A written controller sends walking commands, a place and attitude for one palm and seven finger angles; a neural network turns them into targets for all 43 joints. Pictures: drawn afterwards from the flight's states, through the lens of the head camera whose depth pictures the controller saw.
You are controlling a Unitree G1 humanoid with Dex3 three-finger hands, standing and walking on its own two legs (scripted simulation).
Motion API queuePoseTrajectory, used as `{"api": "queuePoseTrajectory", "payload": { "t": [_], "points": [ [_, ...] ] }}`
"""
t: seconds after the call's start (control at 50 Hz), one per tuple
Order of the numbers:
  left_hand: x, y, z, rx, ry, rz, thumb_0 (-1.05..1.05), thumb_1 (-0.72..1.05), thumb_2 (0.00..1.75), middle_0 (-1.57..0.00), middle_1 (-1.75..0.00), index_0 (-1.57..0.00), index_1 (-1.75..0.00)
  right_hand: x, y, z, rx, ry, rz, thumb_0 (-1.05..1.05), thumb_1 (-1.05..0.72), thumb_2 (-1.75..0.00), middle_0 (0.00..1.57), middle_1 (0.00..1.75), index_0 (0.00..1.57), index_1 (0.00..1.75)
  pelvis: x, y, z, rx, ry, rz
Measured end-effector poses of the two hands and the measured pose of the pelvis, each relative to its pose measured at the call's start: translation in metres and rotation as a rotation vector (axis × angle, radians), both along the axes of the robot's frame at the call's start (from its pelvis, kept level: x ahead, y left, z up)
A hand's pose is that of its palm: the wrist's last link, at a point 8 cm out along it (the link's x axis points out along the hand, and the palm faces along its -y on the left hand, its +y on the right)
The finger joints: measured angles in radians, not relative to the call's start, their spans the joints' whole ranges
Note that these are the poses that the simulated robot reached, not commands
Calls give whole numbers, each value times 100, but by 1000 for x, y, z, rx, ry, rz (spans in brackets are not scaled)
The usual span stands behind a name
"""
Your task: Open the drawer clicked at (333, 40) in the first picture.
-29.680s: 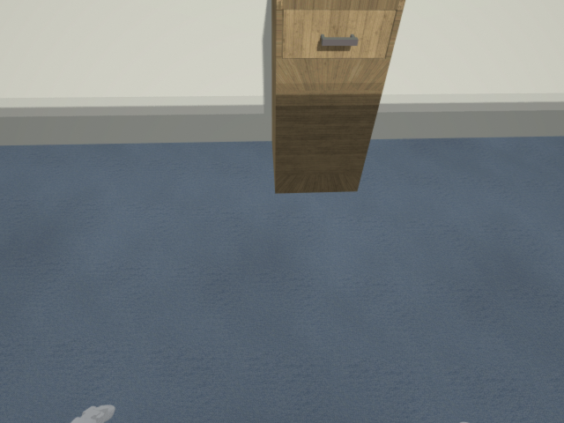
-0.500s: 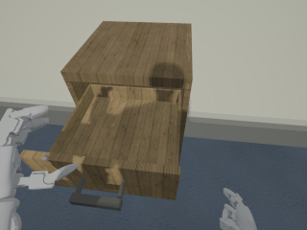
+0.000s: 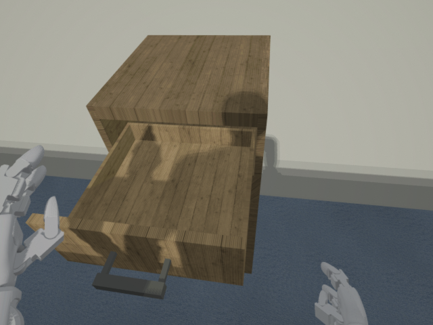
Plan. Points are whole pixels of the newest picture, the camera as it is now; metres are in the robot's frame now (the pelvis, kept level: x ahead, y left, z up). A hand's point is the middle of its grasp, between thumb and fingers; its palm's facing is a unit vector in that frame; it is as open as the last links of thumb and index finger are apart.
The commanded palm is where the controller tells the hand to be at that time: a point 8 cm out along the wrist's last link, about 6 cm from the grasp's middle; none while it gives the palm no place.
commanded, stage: draw the hand back to the body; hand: left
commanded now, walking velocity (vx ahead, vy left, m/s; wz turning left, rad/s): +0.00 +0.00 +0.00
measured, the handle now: (134, 273) +0.20 +0.18 +0.01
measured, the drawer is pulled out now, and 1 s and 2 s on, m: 0.30 0.30 0.30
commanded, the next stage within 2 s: step back with the hand held close in 0.06 s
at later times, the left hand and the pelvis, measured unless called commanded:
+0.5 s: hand (56, 243) +0.17 +0.23 +0.17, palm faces +0.26 -0.80 -0.54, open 7.5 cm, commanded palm +0.10 +0.29 +0.20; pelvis -0.04 +0.01 +0.00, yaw -2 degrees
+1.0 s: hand out of the picture +0.10 +0.25 +0.19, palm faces +0.39 -0.80 -0.45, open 7.5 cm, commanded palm +0.03 +0.30 +0.20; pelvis -0.11 +0.02 -0.02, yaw -1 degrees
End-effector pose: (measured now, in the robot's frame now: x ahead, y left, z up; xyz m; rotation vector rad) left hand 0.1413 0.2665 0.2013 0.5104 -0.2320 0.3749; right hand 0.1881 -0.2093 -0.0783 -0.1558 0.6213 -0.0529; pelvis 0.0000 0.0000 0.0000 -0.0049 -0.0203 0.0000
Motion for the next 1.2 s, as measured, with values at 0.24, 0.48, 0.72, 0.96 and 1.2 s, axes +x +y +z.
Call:
{"api": "queuePoseTrajectory", "payload": {
  "t": [0.24, 0.48, 0.72, 0.96, 1.2],
  "points": [
    [-4, -1, 8, 53, -18, 0, 2, 88, 90, -21, -30, -21, -30, -13, -14, -3, -1, 25, -23, 1, -90, -90, 20, 30, 20, 30, -8, -7, 0, -6, 8, -3],
    [0, 5, -8, 98, 66, -127, 2, 89, 90, -21, -30, -21, -30, -62, -31, -1, -44, 102, -164, 1, -90, -90, 20, 30, 20, 30, -34, 11, -2, 8, 50, -34],
    [-53, 23, 4, 138, -46, -87, 2, 88, 90, -21, -30, -21, -30, -98, -5, -1, -50, 78, -114, 1, -90, -90, 20, 30, 20, 30, -70, 19, -9, 16, 44, -25],
    [-83, 19, -2, 71, -120, -74, 2, 88, 90, -21, -30, -21, -30, -132, 0, -9, -73, 87, -59, 1, -90, -90, 21, 30, 20, 30, -103, 21, -14, 4, 42, -13],
    [-97, 10, 2, 140, -132, -110, 2, 89, 90, -21, -30, -21, -30, -162, -11, -15, -57, 76, -89, 1, -90, -90, 20, 30, 20, 30, -128, 9, -19, -14, 56, -37]
  ]
}}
